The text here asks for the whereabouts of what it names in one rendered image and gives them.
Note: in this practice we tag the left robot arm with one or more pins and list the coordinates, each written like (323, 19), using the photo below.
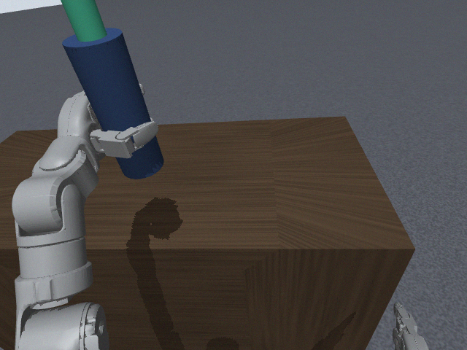
(50, 230)

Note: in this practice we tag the left robot hand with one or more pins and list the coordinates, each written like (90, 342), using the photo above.
(77, 118)

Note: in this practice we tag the right robot hand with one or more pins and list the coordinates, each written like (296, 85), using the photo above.
(405, 335)

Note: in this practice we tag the bottle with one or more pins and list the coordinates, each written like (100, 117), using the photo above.
(104, 68)

